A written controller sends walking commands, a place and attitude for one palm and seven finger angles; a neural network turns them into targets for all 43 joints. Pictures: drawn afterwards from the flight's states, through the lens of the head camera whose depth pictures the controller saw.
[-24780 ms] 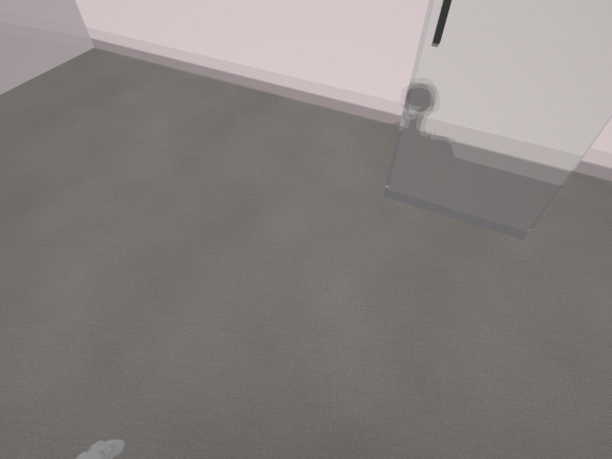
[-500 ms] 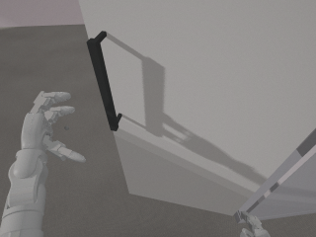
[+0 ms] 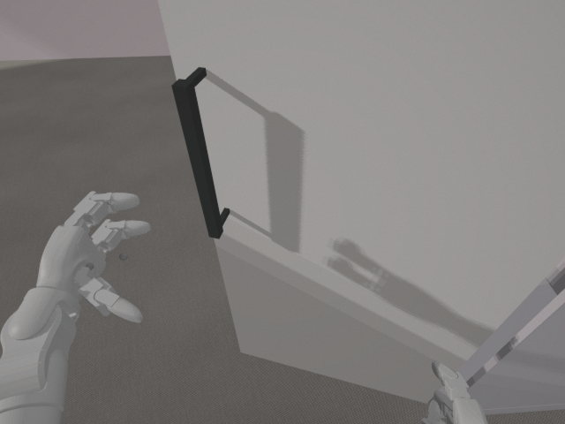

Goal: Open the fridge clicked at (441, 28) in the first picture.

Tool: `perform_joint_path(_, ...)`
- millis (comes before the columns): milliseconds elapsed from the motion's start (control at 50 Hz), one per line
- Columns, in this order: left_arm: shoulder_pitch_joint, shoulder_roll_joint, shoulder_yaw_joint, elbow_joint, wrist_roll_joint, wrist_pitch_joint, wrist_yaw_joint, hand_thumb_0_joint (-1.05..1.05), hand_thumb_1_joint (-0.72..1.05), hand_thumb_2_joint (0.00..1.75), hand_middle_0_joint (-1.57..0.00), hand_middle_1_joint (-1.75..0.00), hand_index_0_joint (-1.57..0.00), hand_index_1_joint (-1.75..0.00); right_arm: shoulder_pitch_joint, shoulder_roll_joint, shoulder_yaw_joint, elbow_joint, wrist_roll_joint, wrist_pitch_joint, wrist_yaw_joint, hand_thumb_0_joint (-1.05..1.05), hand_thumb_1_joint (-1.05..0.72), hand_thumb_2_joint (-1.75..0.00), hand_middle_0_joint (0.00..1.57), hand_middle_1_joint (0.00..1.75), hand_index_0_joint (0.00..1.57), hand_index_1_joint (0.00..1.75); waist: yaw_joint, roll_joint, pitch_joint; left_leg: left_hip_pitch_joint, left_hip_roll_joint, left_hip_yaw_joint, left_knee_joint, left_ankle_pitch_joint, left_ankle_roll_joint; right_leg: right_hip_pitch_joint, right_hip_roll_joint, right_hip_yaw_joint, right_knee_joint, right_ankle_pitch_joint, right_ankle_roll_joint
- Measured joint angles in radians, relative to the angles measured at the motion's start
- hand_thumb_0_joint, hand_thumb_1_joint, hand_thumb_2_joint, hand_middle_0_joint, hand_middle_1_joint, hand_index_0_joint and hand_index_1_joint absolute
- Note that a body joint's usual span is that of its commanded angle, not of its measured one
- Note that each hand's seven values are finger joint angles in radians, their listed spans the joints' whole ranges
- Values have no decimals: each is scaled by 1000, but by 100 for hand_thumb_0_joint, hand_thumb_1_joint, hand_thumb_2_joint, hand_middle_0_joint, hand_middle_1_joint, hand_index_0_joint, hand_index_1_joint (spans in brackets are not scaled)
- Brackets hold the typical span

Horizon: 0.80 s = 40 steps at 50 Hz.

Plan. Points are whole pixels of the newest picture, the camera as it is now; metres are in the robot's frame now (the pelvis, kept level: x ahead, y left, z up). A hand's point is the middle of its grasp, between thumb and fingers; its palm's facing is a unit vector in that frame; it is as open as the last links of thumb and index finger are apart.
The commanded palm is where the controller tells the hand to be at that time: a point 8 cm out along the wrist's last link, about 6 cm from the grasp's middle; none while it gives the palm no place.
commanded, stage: draw the hand back to the body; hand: left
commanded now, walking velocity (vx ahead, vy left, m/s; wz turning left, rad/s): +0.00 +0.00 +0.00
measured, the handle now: (208, 164) +0.44 +0.17 +0.15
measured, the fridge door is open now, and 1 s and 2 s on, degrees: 71 71 71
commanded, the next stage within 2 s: step back with the hand held close in 1.46 s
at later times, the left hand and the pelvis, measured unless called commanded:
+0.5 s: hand (82, 266) +0.24 +0.27 +0.15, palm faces +0.32 -0.92 -0.23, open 14.1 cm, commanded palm +0.19 +0.30 +0.16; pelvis +0.00 +0.00 +0.01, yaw +0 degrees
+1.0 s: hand (60, 270) +0.23 +0.29 +0.16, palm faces +0.43 -0.82 -0.37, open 9.6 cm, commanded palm +0.17 +0.32 +0.18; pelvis +0.02 +0.02 +0.02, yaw -2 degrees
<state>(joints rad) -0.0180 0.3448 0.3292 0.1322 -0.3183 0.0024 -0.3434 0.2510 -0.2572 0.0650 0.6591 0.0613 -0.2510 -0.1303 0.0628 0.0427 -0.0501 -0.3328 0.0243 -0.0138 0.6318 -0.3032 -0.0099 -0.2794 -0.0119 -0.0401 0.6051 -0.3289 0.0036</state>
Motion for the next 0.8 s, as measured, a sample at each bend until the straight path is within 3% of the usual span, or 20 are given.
perform_joint_path(40,18,13,1,-35,-5,46,-17,-2,-56,20,-25,-115,-26,-115,5,0,2,-10,-1,-18,-1,1,-90,-89,20,30,20,30,-5,4,-4,21,0,4,-16,3,1,18,0,4,-14,4,0)
perform_joint_path(120,65,17,30,-101,-32,66,-12,-2,-56,20,-25,-115,-26,-115,7,3,0,-28,-1,-41,15,1,-90,-90,20,30,20,30,-11,6,-17,42,1,13,-36,7,0,33,0,12,-27,7,1)
perform_joint_path(260,123,7,55,-166,-26,126,1,-1,-55,20,-25,-115,-26,-115,-1,-5,-4,-40,3,-37,20,1,-90,-90,20,30,20,30,4,5,-17,54,1,10,-38,7,0,48,1,9,-34,8,1)
perform_joint_path(400,141,7,52,-214,-24,123,-3,-2,-52,22,-25,-113,-25,-113,-12,-5,0,-26,0,-53,4,1,-90,-90,20,30,20,30,18,0,1,65,-2,-2,-38,11,0,68,-1,-3,-42,12,1)
perform_joint_path(480,174,24,25,-273,111,40,202,-1,-45,26,-25,-109,-25,-108,-34,7,-7,-11,-39,-42,22,1,-90,-90,20,30,20,30,12,-3,25,73,2,-4,-54,21,0,81,4,-5,-69,28,1)
perform_joint_path(560,235,3,8,-319,185,-16,344,-1,-33,31,-25,-102,-25,-102,-39,16,-14,-3,-54,-2,32,1,-90,-90,20,30,20,30,12,-6,49,93,0,7,-85,36,4,95,1,6,-97,44,5)
perform_joint_path(660,303,-12,-20,-357,230,-45,413,-1,-17,39,-24,-92,-24,-92,-25,25,-21,23,-65,37,32,1,-90,-90,20,30,20,30,19,-7,58,132,-11,19,-124,44,12,128,-10,16,-127,51,13)
perform_joint_path(800,341,-6,-17,-387,251,-55,438,-1,8,51,-23,-78,-24,-78,-25,35,-25,34,-72,69,35,1,-90,-89,20,30,20,30,20,-8,64,185,-22,32,-166,49,20,174,-21,27,-163,56,22)
